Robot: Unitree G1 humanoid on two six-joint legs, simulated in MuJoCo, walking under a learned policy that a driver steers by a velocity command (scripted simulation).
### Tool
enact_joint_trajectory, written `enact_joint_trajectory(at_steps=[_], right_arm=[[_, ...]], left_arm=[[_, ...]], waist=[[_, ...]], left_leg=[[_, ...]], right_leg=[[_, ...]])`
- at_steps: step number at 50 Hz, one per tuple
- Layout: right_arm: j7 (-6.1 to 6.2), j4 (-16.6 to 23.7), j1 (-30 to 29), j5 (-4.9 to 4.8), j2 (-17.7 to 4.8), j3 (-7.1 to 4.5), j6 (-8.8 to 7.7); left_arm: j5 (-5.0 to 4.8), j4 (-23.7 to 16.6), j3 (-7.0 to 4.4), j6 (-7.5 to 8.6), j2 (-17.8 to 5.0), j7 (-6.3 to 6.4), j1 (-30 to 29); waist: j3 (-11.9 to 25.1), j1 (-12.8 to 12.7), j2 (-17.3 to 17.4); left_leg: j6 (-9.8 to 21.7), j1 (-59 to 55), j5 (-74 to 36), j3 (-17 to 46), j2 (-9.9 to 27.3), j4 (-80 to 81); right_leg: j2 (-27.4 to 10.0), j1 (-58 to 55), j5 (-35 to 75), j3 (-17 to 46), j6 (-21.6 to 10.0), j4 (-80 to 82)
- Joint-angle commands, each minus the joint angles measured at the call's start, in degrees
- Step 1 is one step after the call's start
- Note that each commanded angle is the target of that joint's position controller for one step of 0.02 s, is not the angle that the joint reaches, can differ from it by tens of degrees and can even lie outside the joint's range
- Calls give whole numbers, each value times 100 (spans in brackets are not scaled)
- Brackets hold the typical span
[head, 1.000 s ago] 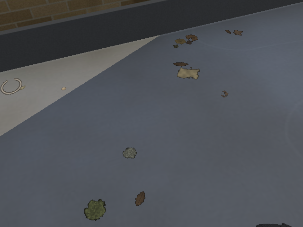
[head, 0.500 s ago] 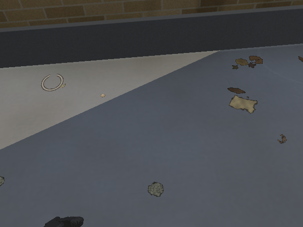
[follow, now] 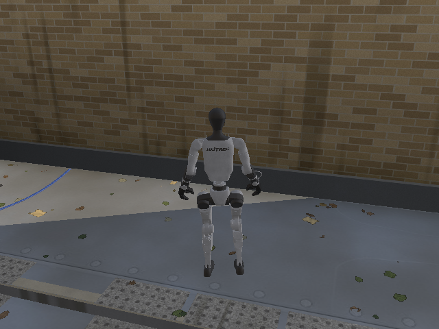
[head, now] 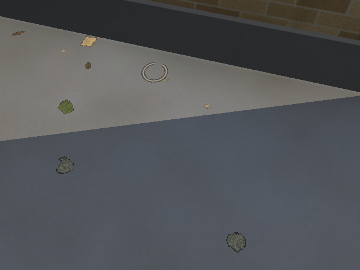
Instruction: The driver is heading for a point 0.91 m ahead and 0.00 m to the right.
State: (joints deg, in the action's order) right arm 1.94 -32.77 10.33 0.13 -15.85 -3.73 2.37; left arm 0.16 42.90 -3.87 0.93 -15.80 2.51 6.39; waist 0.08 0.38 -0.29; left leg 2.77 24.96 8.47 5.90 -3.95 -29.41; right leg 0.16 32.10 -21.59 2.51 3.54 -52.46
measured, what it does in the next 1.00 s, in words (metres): walks ahead: right foot, then left foot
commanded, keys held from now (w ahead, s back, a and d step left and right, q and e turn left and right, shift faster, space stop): q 0.04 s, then w+q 0.16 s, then w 0.80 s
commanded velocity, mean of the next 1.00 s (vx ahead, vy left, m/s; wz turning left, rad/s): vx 0.37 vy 0.00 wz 0.26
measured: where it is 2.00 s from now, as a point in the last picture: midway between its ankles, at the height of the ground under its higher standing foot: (141, 177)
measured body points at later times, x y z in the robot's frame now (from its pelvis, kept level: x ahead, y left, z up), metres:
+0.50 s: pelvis +0.08 +0.02 +0.01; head +0.09 +0.02 +0.46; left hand +0.03 +0.30 -0.11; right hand +0.32 -0.17 -0.08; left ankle +0.13 +0.18 -0.70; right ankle +0.04 -0.14 -0.73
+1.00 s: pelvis +0.29 +0.11 +0.00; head +0.32 +0.12 +0.45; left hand +0.47 +0.38 -0.08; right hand +0.35 -0.16 -0.12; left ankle +0.12 +0.17 -0.73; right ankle +0.52 +0.03 -0.70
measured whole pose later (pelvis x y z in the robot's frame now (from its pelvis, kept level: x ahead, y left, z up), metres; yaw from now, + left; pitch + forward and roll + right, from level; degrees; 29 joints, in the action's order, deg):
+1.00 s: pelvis +0.29 +0.11 +0.00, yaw +14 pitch +3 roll +1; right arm 0.4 -45.8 25.2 -1.0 -14.8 -3.3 -3.5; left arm -1.0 40.9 -2.0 4.6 -14.2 -3.4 0.5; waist -0.9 4.7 -2.6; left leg 2.0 -4.7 19.9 -1.6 -2.8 -12.5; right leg -3.2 37.6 4.3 -0.2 -1.6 -32.2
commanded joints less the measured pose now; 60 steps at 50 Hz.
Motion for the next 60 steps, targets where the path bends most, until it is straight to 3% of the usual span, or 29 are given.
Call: enact_joint_trajectory(at_steps=[1,5,6,7,8,10,12,14,20,23,25,27,28,29,30,31,33,35,38,43,50,52,53,54,55,56,57,58,60], right_arm=[[41,482,-219,-23,-973,-326,-43],[17,507,-331,-147,-905,-318,12],[23,492,-285,-151,-779,-292,13],[29,506,-221,-130,-354,-187,6],[-8,776,-437,-200,-482,-233,-99],[-75,577,-297,-100,-956,-389,-192],[-119,299,80,-13,-753,-353,-191],[-167,202,92,-38,-483,-267,-251],[-249,323,-668,-87,-158,-60,-453],[-323,327,-730,-152,-222,-58,-487],[-354,324,-602,-189,-322,-85,-507],[-325,49,190,-187,-490,-206,-506],[-270,-150,972,-187,-758,-347,-506],[-183,-243,1867,-56,-1295,-444,-478],[-234,-225,1968,-14,-1546,-455,-537],[-285,-234,1794,-50,-1098,-328,-616],[-316,-196,1154,-48,-667,-156,-655],[-307,-195,745,-2,-501,-97,-675],[-258,-375,819,0,-530,-112,-760],[-156,-696,1137,-51,-698,-146,-726],[-110,-1127,1558,-145,-885,-226,-607],[-83,-1146,1470,-122,-1023,-261,-555],[-71,-1142,1365,-113,-1015,-240,-513],[-48,-1074,1365,-58,-893,-171,-508],[-111,-931,2097,-14,-223,33,-604],[-151,-1020,1940,-22,-372,38,-749],[-193,-815,1298,-189,-784,-85,-848],[-193,-670,806,-218,-794,-52,-915],[-136,-625,619,-35,-720,-90,-897]], left_arm=[[-34,-343,-83,61,-400,-55,80],[-85,-303,-170,106,-479,-180,472],[-55,-223,-241,104,-595,-180,780],[53,-166,-331,92,-917,-148,1341],[230,-150,-445,136,-1411,-202,1309],[98,-461,-342,252,-920,-86,430],[-28,-447,-251,265,-661,-31,422],[26,-310,-210,328,-602,-51,715],[-62,-95,-265,341,-878,-116,1111],[-152,4,-315,315,-1085,-192,1291],[-228,82,-327,281,-1136,-246,1343],[-236,156,-269,239,-1023,-283,1315],[-169,186,-162,262,-733,-301,1305],[63,-73,36,327,-180,-329,1138],[-97,-272,33,477,-228,-303,1197],[-212,-263,-100,550,-746,-304,877],[-175,-246,-91,546,-667,-325,580],[-87,-200,-97,467,-569,-351,674],[-54,-147,-59,360,-414,-349,582],[-69,-399,73,407,-172,-432,-467],[-126,-754,76,493,-317,-655,-1244],[-89,-661,-25,491,-540,-632,-758],[-72,-456,-142,480,-752,-581,12],[-40,-229,-242,464,-1041,-510,1030],[59,-113,-377,450,-1623,-477,1766],[-81,-1,-262,425,-1227,-500,1907],[-137,-61,-182,389,-996,-471,1421],[-122,-165,-135,358,-846,-440,981],[5,-261,-59,374,-619,-432,501]], waist=[[950,-49,855],[806,-298,861],[703,-429,674],[826,-539,-256],[223,-431,-1618],[-166,-89,-1130],[-52,-37,-799],[-146,-102,-668],[-210,-442,-824],[-230,-524,-937],[-306,-440,-917],[-78,5,-688],[402,394,-341],[1117,632,1185],[1349,531,2125],[881,612,1236],[201,303,616],[-59,-7,699],[-118,-107,474],[-329,179,435],[-537,290,422],[-100,-2,641],[383,-430,653],[1124,-845,521],[2223,-637,-890],[2728,-717,-1343],[1707,-700,-1068],[996,-577,-540],[287,-133,-163]], left_leg=[[1084,-888,-566,1764,1312,829],[810,-250,1952,2093,956,920],[555,458,2628,1919,672,623],[165,1432,3074,1123,115,-1017],[18,2669,2461,276,-350,-2209],[-139,2811,1391,441,193,-3290],[-332,2508,825,192,272,-3880],[-387,2269,387,19,315,-4107],[-512,1420,-97,-587,677,-1878],[-419,578,419,-823,608,-1027],[-219,184,595,-848,584,-472],[24,-1153,361,-1028,330,168],[202,-2329,327,-714,502,274],[600,-3677,38,1203,2000,426],[1449,-4181,1202,3409,2724,1292],[1422,-3811,1727,3164,2613,1443],[1159,-2807,1367,1939,2087,1607],[1029,-2091,484,1249,1751,1911],[1026,-1978,-718,617,1612,2077],[830,-1893,-1237,-78,1413,2173],[704,-2937,-1748,-72,1837,1691],[574,-3150,-3602,-144,1773,974],[451,-3017,-4474,-335,1553,38],[268,-1990,-3767,-447,1337,-1341],[-211,431,-808,-614,413,-3868],[-257,1259,2310,110,6,-4716],[-211,1910,2096,153,393,-5049],[-155,1939,1601,-25,669,-4786],[-171,1320,970,-93,1044,-3965]], right_leg=[[108,-458,118,138,-13,756],[210,-1692,575,-41,-305,2319],[-81,-2455,496,82,-488,2679],[-1336,-3279,-611,1299,-890,3150],[-2291,-2863,-2002,3315,-1560,4079],[-2075,-2491,-1912,2762,-1465,4139],[-1647,-2435,-1271,1937,-1240,4177],[-1421,-2193,-796,1298,-1225,4324],[-1322,-2295,469,364,-1310,4403],[-1476,-2155,501,285,-1362,4267],[-1656,-2191,368,412,-1368,4079],[-1517,-1861,995,245,-1221,3392],[-1152,-1475,1601,-195,-994,2193],[-647,-160,107,-720,-592,-215],[-7,1510,-1108,-222,-442,-1592],[-371,2001,-795,130,-509,-2221],[-753,1904,318,66,-597,-1953],[-896,1394,920,86,-499,-1465],[-818,1382,1497,-6,-326,-948],[-553,955,2769,-212,-281,1064],[-301,720,2304,-274,-676,2269],[24,-171,1796,-544,-877,2286],[229,-1235,1837,-724,-1060,2411],[-269,-3069,2154,-219,-1356,2106],[-1882,-5572,1306,2541,-2385,2214],[-2156,-5919,638,4260,-2574,3285],[-1927,-5246,156,3533,-2237,3455],[-1691,-4259,365,2792,-2043,3572],[-1277,-2631,1255,1971,-1884,3907]])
